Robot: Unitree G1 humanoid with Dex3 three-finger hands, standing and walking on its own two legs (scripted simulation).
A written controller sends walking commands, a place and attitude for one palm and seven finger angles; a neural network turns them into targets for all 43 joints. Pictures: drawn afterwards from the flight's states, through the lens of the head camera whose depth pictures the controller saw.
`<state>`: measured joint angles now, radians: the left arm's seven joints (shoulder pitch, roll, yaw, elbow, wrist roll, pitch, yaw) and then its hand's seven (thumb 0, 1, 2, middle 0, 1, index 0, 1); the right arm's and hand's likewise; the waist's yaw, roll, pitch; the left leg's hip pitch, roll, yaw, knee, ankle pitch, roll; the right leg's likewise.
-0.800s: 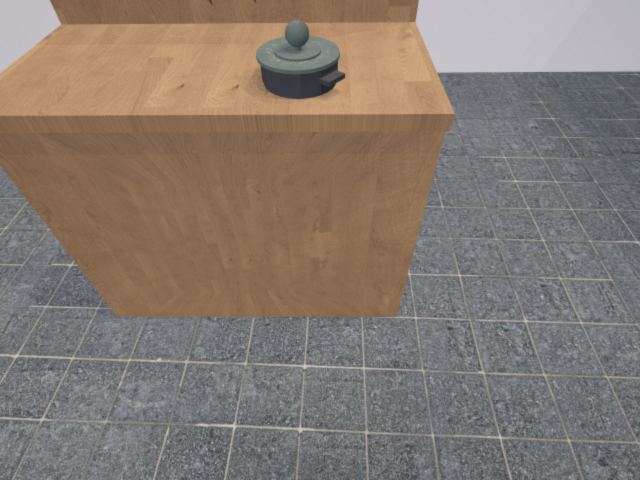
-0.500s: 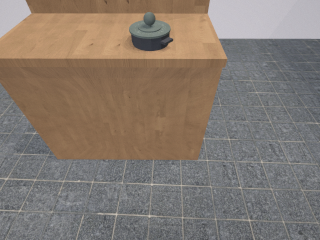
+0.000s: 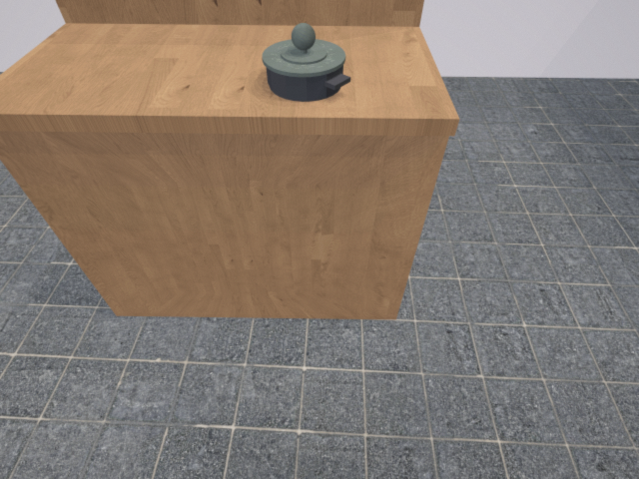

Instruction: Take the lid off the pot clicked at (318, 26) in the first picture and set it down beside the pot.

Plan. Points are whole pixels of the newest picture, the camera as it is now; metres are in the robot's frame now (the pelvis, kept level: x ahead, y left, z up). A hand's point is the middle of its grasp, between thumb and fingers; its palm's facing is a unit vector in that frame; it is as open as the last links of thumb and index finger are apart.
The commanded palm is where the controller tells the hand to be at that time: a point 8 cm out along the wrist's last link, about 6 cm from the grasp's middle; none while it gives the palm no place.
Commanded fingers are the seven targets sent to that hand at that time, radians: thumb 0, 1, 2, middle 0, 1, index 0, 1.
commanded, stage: take the last steps up to it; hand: left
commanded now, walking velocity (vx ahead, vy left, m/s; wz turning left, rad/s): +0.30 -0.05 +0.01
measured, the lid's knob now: (303, 36) +0.90 +0.09 +0.16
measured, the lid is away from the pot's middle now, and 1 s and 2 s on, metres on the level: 0.00 0.00 0.00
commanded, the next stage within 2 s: come to a stop and stand still in 1.08 s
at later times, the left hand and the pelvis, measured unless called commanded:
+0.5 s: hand (216, 474) +0.17 +0.17 -0.18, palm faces -0.03 -0.98 -0.18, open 7.4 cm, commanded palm none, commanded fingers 0.00 0.90 0.90 -0.20 -0.30 -0.20 -0.30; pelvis +0.12 -0.01 -0.01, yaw -1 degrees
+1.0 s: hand (253, 424) +0.24 +0.13 -0.19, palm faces +0.15 -0.98 -0.14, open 7.3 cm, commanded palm none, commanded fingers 0.00 0.90 0.90 -0.20 -0.30 -0.20 -0.30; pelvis +0.31 -0.03 -0.02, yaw +2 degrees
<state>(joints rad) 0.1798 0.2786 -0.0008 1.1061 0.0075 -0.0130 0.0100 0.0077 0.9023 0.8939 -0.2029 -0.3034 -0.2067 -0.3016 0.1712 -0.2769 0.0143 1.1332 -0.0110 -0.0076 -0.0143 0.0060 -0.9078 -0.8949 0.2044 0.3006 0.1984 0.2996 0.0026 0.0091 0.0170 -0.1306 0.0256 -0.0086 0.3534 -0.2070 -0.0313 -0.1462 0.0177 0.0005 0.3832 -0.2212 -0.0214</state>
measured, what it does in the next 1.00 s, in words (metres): walks ahead: right foot, then left foot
